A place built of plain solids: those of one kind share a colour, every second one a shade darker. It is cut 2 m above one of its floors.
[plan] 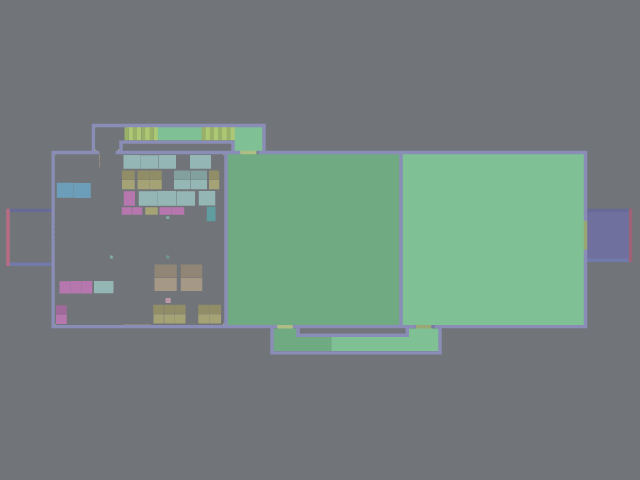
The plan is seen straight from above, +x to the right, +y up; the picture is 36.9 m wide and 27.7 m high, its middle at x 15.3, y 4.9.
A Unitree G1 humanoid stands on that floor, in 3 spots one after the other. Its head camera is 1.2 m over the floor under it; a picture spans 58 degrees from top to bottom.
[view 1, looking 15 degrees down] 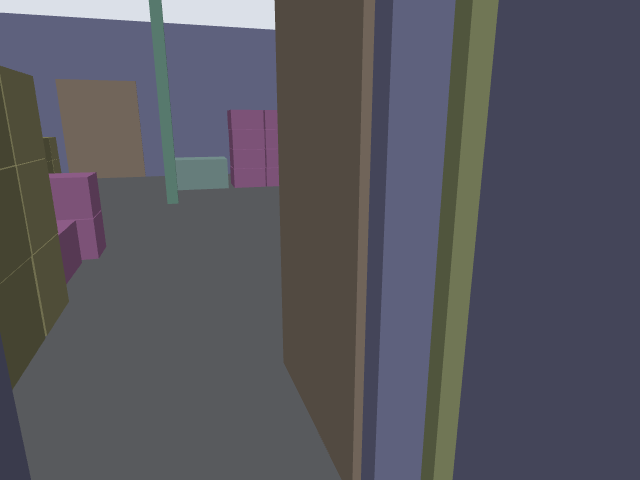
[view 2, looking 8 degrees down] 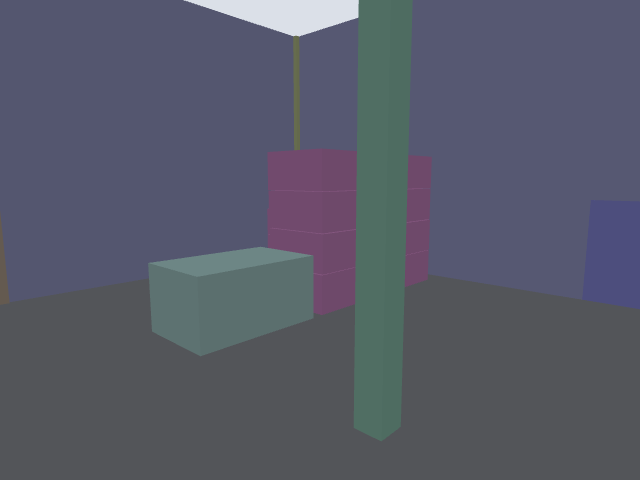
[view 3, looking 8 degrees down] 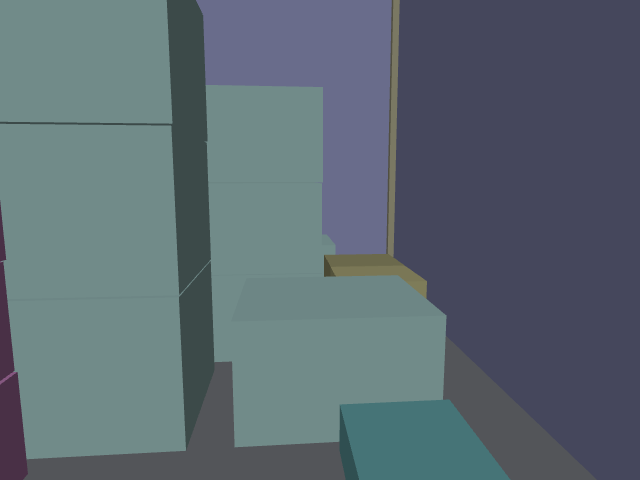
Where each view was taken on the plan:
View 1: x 3.02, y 11.03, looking -107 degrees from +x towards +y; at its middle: leaf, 1.52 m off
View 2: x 4.89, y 5.05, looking -137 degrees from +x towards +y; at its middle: lot_cases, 3.79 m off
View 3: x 8.52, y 5.05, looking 85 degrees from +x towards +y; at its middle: lot_crates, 2.81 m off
